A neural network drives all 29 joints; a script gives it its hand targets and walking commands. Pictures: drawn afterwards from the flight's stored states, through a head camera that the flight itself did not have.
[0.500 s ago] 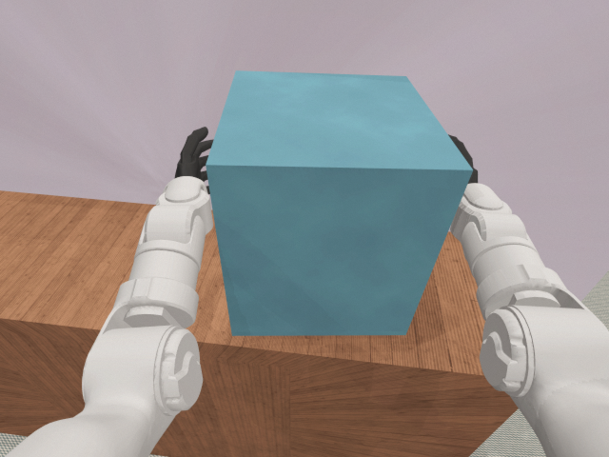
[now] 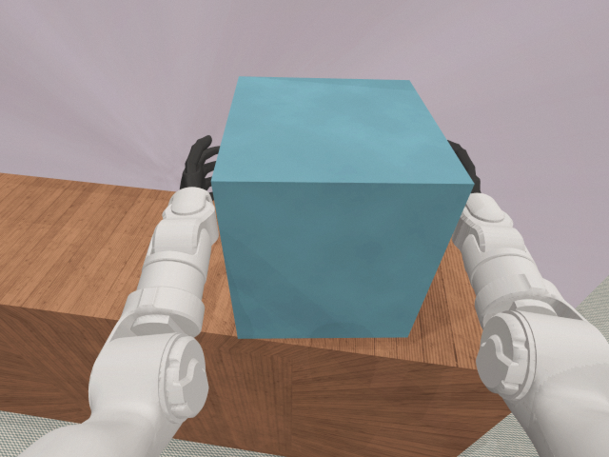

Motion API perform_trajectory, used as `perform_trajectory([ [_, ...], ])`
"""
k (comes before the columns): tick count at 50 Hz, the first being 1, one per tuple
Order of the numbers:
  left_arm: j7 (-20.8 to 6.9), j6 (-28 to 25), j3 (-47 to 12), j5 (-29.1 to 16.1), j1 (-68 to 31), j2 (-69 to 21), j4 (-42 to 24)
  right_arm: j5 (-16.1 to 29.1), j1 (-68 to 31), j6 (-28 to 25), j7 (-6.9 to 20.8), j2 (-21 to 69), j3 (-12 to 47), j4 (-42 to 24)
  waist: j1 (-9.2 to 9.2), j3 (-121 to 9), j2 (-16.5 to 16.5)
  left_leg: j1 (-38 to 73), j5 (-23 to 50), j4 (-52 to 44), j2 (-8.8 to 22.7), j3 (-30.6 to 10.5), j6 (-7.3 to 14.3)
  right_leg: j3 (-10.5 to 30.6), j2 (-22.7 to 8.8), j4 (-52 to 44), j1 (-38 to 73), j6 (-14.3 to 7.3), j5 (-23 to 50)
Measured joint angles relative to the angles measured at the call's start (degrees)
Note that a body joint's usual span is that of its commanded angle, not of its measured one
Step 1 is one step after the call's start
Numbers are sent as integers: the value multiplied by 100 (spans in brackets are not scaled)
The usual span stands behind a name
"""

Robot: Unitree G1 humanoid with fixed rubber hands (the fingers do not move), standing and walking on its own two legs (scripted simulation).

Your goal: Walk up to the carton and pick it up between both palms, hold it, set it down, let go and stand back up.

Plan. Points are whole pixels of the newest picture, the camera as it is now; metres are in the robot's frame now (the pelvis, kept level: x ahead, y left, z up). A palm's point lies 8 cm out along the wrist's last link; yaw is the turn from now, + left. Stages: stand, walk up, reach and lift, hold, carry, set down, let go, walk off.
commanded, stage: set down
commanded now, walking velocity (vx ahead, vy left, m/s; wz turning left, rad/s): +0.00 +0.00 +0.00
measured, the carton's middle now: (324, 208) +0.48 +0.02 +0.10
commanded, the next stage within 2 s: none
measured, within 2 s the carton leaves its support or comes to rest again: rests again in 0.70 s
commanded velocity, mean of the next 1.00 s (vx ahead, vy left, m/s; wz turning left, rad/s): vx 0.00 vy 0.00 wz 0.00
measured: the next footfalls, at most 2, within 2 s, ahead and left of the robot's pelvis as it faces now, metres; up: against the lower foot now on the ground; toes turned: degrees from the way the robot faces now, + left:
none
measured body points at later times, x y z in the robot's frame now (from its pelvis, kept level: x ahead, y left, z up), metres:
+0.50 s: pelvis -0.01 +0.00 +0.00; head +0.01 +0.01 +0.45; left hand +0.42 +0.20 +0.13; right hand +0.46 -0.16 +0.14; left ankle -0.02 +0.14 -0.75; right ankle -0.01 -0.10 -0.75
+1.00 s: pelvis +0.00 +0.00 +0.00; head +0.04 +0.00 +0.45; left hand +0.44 +0.19 +0.13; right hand +0.47 -0.17 +0.13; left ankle -0.02 +0.14 -0.75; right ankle -0.01 -0.10 -0.75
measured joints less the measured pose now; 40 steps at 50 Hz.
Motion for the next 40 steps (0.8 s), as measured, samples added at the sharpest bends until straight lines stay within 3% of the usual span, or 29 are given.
perform_trajectory([
  [11,19,-27,205,261,-113,-188,140,-149,-14,-64,134,-124,-189,145,132,126,46,213,43,-75,19,128,10,17,-8,20,135,-6,20],
  [18,-95,-165,501,471,-110,-243,262,-521,34,-53,147,-6,-476,-7,157,284,-38,246,178,-240,20,122,-6,-32,-21,-34,128,-24,86],
  [24,-134,-384,414,375,53,-223,157,-704,139,-253,175,134,-740,-140,175,221,-95,10,208,-221,5,115,-6,-80,-47,7,-106,-20,90],
  [40,-61,-440,304,449,268,-339,-94,-590,298,-531,297,110,-680,-139,205,129,18,5,-15,-78,45,284,20,-31,-38,66,-118,2,-48],
])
